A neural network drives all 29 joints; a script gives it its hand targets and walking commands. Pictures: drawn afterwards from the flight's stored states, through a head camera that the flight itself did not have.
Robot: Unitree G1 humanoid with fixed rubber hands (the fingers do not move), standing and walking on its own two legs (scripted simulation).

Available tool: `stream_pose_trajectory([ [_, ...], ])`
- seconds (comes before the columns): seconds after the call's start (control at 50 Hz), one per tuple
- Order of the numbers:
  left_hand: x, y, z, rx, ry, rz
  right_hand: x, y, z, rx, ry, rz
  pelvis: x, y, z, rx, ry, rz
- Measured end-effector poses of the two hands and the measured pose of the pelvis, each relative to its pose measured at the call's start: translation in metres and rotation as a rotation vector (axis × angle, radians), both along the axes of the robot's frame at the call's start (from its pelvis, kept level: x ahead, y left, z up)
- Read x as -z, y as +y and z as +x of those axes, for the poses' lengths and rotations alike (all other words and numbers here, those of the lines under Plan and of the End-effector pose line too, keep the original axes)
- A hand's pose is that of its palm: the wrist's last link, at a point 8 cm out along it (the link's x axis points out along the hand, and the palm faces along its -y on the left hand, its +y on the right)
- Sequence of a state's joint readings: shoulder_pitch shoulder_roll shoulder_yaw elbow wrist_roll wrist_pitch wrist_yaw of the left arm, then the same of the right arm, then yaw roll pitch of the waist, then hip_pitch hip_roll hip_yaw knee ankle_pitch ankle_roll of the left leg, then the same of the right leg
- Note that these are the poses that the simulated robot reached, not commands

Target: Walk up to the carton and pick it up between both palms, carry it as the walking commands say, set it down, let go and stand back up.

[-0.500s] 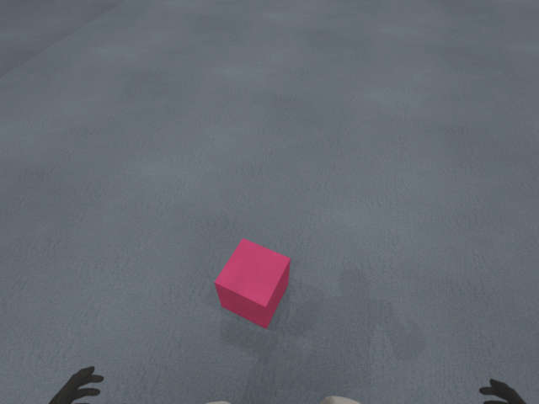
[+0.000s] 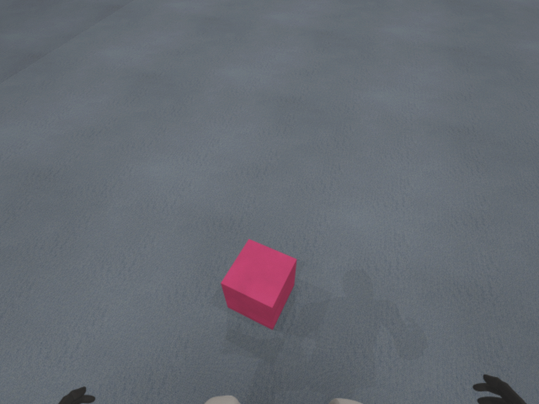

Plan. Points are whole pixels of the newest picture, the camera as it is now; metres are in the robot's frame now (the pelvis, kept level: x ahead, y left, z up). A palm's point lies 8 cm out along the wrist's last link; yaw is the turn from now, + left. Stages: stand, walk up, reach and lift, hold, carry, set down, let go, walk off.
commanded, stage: walk up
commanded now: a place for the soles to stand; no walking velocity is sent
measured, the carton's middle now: (260, 284) +0.60 +0.05 -0.64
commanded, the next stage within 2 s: none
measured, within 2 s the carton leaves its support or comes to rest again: neither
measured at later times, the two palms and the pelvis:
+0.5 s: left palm out of the picture +0.11 +0.44 -0.06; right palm (430, 374) +0.17 -0.22 -0.08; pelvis +0.07 +0.10 +0.01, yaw -2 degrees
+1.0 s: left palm out of the picture +0.23 +0.55 -0.06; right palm (356, 310) +0.27 -0.13 -0.07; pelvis +0.17 +0.20 +0.01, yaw -7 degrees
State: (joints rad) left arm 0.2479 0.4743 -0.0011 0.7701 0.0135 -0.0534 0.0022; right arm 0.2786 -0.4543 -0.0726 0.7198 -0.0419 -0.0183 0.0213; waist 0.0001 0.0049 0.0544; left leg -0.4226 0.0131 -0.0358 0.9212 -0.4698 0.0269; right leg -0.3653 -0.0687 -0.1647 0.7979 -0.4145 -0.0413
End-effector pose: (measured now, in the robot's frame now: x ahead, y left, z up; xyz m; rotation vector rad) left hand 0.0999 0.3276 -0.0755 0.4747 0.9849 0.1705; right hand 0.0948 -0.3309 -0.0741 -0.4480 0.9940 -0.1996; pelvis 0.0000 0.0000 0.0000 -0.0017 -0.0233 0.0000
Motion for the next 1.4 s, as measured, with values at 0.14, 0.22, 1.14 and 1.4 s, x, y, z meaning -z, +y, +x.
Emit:
stream_pose_trajectory([
  [0.14, -0.02, 0.042, -0.073, -0.071, 0.18, 0.092, 0.002, 0.04, 0.054, -0.064, -0.029, 0.091, -0.009, 0.027, 0.018, -0.011, 0.018, -0.019],
  [0.22, -0.028, 0.073, -0.085, -0.096, 0.224, 0.122, 0.006, 0.077, 0.095, -0.104, -0.074, 0.13, -0.008, 0.054, 0.028, -0.027, 0.033, -0.032],
  [1.14, -0.012, 0.224, 0.177, 0.126, 0.17, 0.134, 0.002, 0.209, 0.141, 0.182, 0.038, 0.077, -0.009, 0.212, 0.189, 0.197, 0.047, -0.021],
  [1.4, 0.009, 0.26, 0.229, 0.166, 0.06, 0.148, 0.034, 0.251, 0.147, 0.23, -0.014, 0.083, 0.021, 0.256, 0.191, 0.22, -0.019, -0.052],
])
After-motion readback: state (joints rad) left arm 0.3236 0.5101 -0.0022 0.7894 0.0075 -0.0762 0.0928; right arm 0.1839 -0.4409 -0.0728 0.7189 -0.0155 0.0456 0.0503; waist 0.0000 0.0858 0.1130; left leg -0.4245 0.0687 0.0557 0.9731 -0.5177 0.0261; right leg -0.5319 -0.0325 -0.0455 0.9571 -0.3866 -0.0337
